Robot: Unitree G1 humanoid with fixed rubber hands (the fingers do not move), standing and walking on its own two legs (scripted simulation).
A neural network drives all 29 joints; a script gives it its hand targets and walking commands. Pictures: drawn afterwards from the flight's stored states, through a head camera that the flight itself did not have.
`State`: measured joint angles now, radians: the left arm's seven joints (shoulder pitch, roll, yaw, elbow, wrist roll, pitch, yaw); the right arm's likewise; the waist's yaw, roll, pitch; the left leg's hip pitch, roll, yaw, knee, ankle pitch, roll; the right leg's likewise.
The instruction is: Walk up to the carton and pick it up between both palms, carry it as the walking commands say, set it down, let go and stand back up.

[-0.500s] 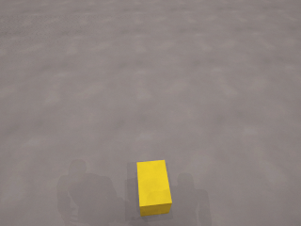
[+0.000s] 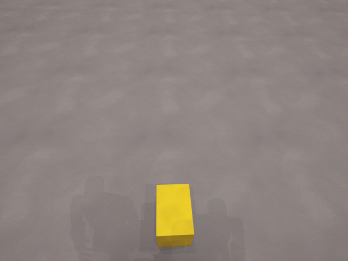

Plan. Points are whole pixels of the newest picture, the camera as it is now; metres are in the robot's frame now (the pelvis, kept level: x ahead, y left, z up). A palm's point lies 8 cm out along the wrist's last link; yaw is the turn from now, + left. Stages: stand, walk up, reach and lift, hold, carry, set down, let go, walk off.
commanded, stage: walk up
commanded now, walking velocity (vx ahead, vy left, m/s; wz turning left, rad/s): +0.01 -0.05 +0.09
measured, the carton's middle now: (173, 215) +0.46 -0.01 -0.67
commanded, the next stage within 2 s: none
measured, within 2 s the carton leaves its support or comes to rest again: neither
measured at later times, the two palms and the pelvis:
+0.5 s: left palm out of the picture -0.02 +0.22 -0.15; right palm out of the picture +0.02 -0.24 -0.15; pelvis +0.00 -0.01 +0.00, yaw +2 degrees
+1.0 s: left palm out of the picture -0.02 +0.24 -0.15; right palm out of the picture +0.05 -0.24 -0.15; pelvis +0.00 -0.01 -0.01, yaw +5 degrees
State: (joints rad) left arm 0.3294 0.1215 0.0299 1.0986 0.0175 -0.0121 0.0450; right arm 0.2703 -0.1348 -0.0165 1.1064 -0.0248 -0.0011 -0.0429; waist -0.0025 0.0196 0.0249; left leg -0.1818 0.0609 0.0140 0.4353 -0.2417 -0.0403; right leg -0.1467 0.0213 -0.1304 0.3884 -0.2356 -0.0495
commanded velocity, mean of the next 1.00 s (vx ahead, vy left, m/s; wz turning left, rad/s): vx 0.01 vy -0.08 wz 0.10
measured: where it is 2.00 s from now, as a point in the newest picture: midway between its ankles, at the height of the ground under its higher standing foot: outside the picture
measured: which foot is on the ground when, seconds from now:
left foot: down 0.00-1.00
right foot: down 0.00-1.00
